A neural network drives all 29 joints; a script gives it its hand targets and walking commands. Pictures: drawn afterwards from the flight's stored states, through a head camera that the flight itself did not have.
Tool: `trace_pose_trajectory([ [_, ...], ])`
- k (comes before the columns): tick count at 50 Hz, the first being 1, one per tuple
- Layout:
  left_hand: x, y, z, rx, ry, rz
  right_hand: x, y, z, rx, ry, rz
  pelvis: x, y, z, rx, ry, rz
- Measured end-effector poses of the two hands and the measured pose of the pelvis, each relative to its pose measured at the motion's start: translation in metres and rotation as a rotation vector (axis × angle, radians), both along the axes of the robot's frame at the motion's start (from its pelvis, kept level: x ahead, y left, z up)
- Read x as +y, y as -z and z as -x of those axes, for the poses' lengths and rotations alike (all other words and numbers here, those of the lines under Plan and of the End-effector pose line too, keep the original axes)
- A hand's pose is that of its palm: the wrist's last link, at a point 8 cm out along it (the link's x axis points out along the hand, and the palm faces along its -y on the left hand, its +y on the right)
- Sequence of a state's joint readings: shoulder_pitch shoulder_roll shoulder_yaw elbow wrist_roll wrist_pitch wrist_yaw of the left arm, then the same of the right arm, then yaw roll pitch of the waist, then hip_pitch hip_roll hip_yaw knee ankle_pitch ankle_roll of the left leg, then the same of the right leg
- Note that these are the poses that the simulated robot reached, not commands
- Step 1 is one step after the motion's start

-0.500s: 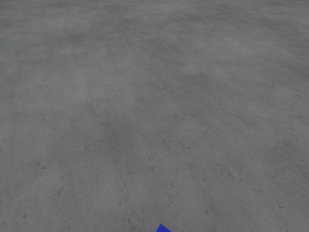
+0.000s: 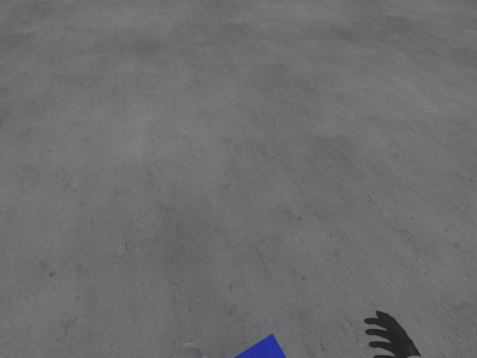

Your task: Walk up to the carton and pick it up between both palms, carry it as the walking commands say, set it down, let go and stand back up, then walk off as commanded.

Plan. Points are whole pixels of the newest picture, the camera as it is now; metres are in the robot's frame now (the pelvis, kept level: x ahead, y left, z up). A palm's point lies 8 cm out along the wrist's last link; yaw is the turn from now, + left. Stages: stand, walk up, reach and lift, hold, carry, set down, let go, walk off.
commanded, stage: stand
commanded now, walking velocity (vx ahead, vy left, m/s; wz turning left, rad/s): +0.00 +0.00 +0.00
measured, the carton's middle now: out of the picture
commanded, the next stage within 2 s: none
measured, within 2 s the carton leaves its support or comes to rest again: rests again in 0.32 s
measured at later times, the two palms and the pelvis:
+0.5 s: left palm (123, 331) +0.21 +0.25 -0.13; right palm out of the picture +0.09 -0.20 -0.15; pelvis +0.12 +0.03 +0.00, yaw -4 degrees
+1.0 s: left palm out of the picture +0.16 +0.25 -0.14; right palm out of the picture +0.13 -0.17 -0.14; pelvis +0.16 +0.03 +0.01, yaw -4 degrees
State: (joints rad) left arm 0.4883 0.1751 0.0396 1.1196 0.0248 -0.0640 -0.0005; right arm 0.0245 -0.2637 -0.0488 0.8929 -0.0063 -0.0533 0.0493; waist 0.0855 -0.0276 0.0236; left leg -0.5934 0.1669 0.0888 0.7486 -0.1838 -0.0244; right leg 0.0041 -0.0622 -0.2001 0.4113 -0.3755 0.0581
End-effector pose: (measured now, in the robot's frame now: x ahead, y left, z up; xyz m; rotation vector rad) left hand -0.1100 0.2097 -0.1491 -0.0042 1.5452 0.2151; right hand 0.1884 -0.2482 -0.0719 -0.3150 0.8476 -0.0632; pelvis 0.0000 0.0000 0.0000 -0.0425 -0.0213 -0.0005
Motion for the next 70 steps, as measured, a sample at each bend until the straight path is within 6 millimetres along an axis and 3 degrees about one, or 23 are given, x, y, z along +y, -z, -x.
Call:
trace_pose_trajectory([
  [2,0.001,0.006,-0.002,0.063,-0.018,0.031,0.019,-0.003,-0.049,-0.065,-0.036,0.002,0.011,0.009,-0.025,-0.006,0.005,0.01],
  [4,0.008,0.016,-0.015,0.1,-0.027,0.052,0.036,0.006,-0.083,-0.108,-0.038,0.0,0.025,0.022,-0.049,-0.014,0.015,0.018],
  [7,0.025,0.025,-0.061,0.072,-0.011,0.042,0.059,0.029,-0.089,-0.058,-0.018,-0.028,0.036,0.027,-0.068,-0.03,0.028,-0.002],
  [9,0.039,0.025,-0.105,0.007,0.031,0.013,0.07,0.046,-0.071,0.028,0.019,-0.058,0.04,0.025,-0.074,-0.043,0.046,-0.002],
  [12,0.058,0.016,-0.175,-0.096,0.116,-0.029,0.08,0.067,-0.024,0.189,0.104,-0.113,0.046,0.017,-0.082,-0.046,0.051,-0.001],
  [17,0.074,-0.008,-0.263,-0.223,0.234,-0.109,0.055,0.075,0.035,0.324,0.258,-0.086,0.048,0.007,-0.097,-0.006,0.072,-0.034],
  [20,0.072,-0.012,-0.294,-0.274,0.271,-0.148,0.043,0.082,0.066,0.398,0.305,-0.092,0.041,0.01,-0.104,0.002,0.082,-0.071],
  [23,0.058,-0.016,-0.311,-0.301,0.289,-0.144,0.041,0.083,0.091,0.469,0.338,-0.12,0.033,0.007,-0.11,-0.012,0.083,-0.074],
  [27,0.032,-0.021,-0.325,-0.339,0.271,-0.086,0.048,0.072,0.103,0.526,0.346,-0.146,0.027,-0.004,-0.127,-0.008,0.074,-0.061],
  [29,0.028,-0.019,-0.333,-0.36,0.251,-0.084,0.052,0.07,0.101,0.545,0.34,-0.144,0.025,-0.004,-0.134,-0.01,0.072,-0.044],
  [35,0.03,-0.006,-0.341,-0.344,0.232,-0.043,0.065,0.065,0.073,0.507,0.33,-0.13,0.025,-0.004,-0.148,-0.015,0.073,-0.033],
  [42,0.04,-0.009,-0.315,-0.239,0.224,-0.046,0.07,0.062,0.055,0.512,0.311,-0.116,0.031,-0.009,-0.155,-0.004,0.08,-0.042],
  [48,0.043,-0.012,-0.281,-0.137,0.211,-0.058,0.075,0.066,0.058,0.544,0.302,-0.13,0.034,-0.011,-0.156,-0.009,0.075,-0.045],
  [53,0.038,-0.011,-0.265,-0.105,0.203,-0.051,0.077,0.067,0.062,0.564,0.296,-0.138,0.033,-0.012,-0.153,-0.02,0.069,-0.048],
  [62,0.017,-0.01,-0.249,-0.087,0.205,-0.014,0.078,0.066,0.075,0.588,0.294,-0.151,0.028,-0.013,-0.145,-0.025,0.061,-0.05],
  [70,0.01,-0.011,-0.239,-0.089,0.193,-0.019,0.076,0.067,0.088,0.617,0.299,-0.162,0.022,-0.014,-0.141,-0.028,0.053,-0.047],
])
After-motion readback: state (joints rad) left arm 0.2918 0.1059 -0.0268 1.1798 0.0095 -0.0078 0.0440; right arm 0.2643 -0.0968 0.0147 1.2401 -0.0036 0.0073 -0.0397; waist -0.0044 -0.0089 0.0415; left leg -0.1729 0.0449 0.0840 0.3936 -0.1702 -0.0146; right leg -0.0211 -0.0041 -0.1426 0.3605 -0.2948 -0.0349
